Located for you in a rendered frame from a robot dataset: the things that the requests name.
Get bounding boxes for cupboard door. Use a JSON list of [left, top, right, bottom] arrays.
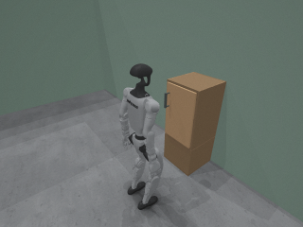
[[165, 82, 197, 148]]

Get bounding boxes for robot right upper arm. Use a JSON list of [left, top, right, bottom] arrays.
[[142, 97, 160, 139]]

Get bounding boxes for robot left hand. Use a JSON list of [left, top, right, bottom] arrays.
[[121, 134, 133, 150]]

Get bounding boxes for robot left upper arm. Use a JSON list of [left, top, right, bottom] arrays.
[[119, 87, 134, 119]]

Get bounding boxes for robot torso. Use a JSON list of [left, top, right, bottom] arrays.
[[127, 87, 153, 153]]

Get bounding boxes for robot left thigh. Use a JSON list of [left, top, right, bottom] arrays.
[[128, 132, 147, 169]]

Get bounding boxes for robot right hand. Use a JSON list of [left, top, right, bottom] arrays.
[[149, 161, 161, 179]]

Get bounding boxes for robot left forearm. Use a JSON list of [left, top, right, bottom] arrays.
[[119, 116, 130, 136]]

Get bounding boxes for handle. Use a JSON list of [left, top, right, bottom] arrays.
[[164, 92, 169, 109]]

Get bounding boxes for robot right forearm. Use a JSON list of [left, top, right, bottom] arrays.
[[144, 131, 157, 164]]

